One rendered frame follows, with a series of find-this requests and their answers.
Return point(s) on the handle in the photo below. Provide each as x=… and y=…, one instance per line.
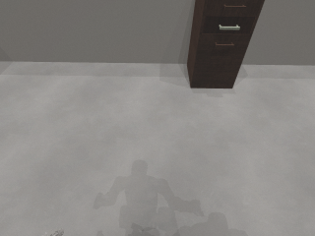
x=235, y=7
x=229, y=28
x=225, y=45

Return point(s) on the drawer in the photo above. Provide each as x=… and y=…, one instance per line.
x=212, y=24

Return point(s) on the cabinet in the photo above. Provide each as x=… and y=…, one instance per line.
x=211, y=67

